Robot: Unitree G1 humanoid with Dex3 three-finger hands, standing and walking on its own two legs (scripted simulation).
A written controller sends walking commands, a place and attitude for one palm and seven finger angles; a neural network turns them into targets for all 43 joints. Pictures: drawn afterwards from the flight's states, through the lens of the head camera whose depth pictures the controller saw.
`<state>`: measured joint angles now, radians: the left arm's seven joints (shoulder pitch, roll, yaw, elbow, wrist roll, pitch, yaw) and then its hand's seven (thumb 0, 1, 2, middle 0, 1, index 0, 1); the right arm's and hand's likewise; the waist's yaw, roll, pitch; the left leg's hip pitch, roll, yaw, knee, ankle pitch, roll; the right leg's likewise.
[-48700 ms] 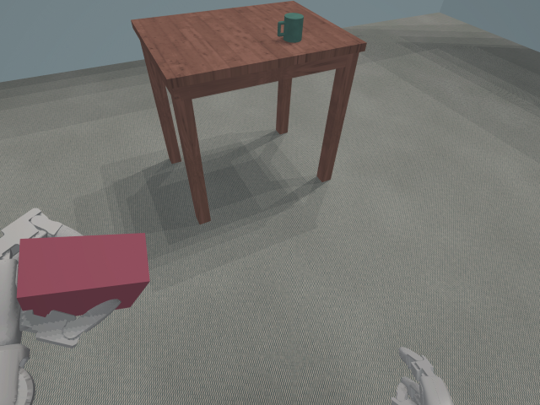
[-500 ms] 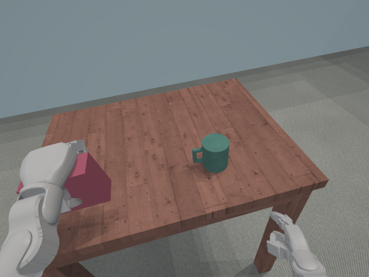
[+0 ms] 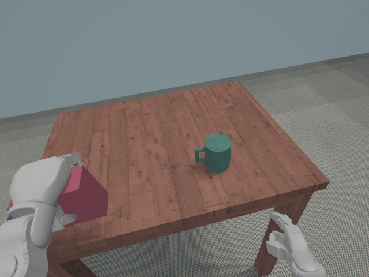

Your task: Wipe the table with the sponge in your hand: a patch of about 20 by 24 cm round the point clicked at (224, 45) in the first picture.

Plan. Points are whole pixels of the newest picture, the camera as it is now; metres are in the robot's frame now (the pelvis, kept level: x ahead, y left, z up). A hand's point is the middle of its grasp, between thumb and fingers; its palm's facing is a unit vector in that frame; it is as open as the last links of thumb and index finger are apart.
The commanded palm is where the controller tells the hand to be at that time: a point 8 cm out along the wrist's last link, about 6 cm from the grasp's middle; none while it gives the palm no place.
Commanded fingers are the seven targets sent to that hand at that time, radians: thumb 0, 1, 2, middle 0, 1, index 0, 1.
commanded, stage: bring the sponge back beside the body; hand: left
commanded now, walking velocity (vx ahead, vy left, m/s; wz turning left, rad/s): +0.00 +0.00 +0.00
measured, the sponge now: (69, 204) +0.19 +0.28 +0.10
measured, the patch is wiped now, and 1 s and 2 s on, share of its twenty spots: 1.00 1.00 1.00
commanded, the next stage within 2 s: step back with the hand held close in 0.32 s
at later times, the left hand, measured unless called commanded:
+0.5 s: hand (70, 192) +0.20 +0.26 +0.14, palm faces +0.21 -0.47 -0.86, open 9.6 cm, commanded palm +0.15 +0.28 +0.20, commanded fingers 0.00 0.10 1.30 -1.20 -1.60 -1.20 -1.60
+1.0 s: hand (46, 192) +0.18 +0.28 +0.17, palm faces +0.35 -0.84 -0.42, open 9.6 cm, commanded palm +0.12 +0.32 +0.20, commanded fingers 0.00 0.10 1.30 -1.20 -1.60 -1.20 -1.60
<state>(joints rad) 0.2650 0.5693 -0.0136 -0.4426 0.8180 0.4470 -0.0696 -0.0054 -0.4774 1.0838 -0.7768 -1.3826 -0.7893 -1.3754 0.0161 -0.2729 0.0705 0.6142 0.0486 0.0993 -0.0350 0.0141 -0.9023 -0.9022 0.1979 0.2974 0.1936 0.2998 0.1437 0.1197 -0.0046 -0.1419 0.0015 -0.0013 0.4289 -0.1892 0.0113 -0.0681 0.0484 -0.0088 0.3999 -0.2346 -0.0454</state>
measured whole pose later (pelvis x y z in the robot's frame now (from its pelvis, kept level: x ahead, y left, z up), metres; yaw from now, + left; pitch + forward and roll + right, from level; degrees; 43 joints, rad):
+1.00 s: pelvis -0.04 +0.04 -0.02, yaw +0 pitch +1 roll -3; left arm 0.52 0.44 0.39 -0.61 -0.05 -0.10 0.13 -0.01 -0.48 1.08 -0.78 -1.39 -0.79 -1.38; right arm 0.28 -0.23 0.03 0.57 0.02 0.01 -0.06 0.01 -0.90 -0.90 0.20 0.30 0.20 0.30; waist -0.03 0.00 -0.05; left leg -0.45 -0.03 0.00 0.66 -0.24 0.07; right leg -0.37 0.03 0.00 0.61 -0.29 0.01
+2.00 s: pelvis -0.21 +0.06 -0.02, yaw -3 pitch +1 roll -3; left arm 0.43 0.38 0.40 -0.64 -0.06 -0.17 0.13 -0.01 -0.48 1.08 -0.78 -1.39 -0.79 -1.38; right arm 0.23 -0.18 0.02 0.57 0.01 -0.12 -0.01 0.01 -0.90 -0.90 0.20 0.30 0.20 0.30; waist 0.01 0.01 0.00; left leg -0.51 0.11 0.07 0.58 -0.10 0.02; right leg -0.31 0.04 -0.01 0.65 -0.39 0.01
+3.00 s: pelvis -0.34 +0.08 -0.02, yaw -1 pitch -1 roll -2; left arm 0.44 0.36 0.32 -0.54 -0.05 -0.11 0.13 -0.01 -0.48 1.08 -0.78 -1.39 -0.79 -1.38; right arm 0.25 -0.21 0.03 0.67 0.01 -0.08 -0.04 0.01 -0.90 -0.90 0.20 0.30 0.20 0.30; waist -0.01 0.02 -0.04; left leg -0.40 0.04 0.01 0.88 -0.43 0.03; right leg -0.31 0.02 -0.10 0.59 -0.25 -0.04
